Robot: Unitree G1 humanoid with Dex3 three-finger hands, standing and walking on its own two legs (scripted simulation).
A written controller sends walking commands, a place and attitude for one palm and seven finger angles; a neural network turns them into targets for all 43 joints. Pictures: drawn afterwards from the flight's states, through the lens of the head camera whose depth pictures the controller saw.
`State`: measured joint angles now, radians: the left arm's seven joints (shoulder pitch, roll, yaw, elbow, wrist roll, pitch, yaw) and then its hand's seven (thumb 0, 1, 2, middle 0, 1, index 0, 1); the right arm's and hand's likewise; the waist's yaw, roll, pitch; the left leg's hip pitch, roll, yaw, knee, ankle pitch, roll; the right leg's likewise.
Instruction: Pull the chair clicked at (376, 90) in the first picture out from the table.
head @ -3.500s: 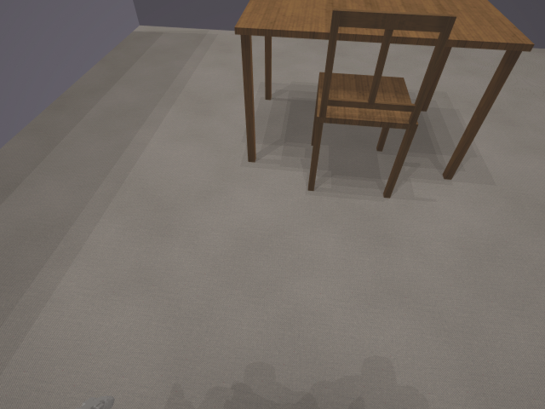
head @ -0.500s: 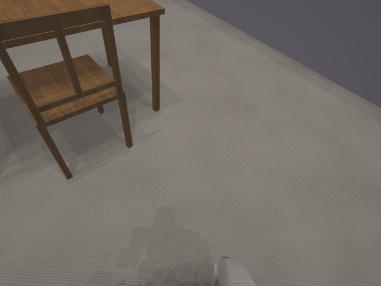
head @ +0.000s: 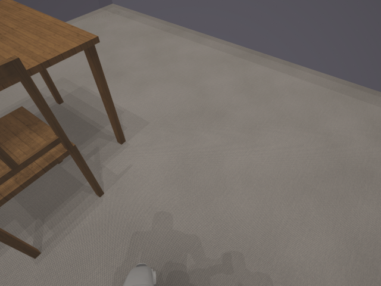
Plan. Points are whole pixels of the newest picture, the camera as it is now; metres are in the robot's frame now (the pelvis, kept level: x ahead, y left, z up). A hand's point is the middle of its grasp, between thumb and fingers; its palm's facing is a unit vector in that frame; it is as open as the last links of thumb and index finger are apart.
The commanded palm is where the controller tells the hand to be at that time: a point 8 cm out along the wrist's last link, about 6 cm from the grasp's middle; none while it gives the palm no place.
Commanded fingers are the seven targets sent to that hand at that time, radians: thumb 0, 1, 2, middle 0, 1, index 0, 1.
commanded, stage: walk to a spot facing it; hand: left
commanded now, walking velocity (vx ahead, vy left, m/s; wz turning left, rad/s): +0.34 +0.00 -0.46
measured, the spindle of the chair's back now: out of the picture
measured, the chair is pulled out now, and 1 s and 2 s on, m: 0.00 0.00 0.00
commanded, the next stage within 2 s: turn to face it in 0.70 s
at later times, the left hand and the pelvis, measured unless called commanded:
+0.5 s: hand (125, 212) +0.33 +0.21 -0.16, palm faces -0.26 -0.95 -0.19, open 7.4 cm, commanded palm none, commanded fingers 0.00 0.90 0.90 -0.20 -0.30 -0.20 -0.30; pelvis +0.18 +0.05 +0.00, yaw -17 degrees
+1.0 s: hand (154, 182) +0.43 +0.14 -0.16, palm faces -0.43 -0.88 -0.20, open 7.4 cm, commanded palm none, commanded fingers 0.00 0.90 0.90 -0.20 -0.30 -0.20 -0.30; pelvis +0.25 +0.02 -0.01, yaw -27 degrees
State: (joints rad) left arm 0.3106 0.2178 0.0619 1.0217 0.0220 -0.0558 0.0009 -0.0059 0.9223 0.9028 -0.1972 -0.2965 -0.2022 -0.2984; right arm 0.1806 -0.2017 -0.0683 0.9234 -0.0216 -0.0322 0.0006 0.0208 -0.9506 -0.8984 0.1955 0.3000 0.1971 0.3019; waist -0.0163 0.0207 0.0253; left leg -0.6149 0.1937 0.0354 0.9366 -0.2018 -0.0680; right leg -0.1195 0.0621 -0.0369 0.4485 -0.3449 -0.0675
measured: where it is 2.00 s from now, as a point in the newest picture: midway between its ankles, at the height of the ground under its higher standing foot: outside the picture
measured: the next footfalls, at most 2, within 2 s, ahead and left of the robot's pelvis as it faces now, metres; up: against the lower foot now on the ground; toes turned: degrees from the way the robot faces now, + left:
left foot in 0.12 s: +0.21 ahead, +0.17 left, +0.00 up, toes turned +5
right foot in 0.60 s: +0.28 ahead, -0.12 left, +0.00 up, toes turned -29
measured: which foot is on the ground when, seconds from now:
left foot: up 0.00-0.10, down 0.12-0.60, up 0.62-0.98, down 1.00-1.00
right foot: down 0.00-0.14, up 0.16-0.58, down 0.60-1.00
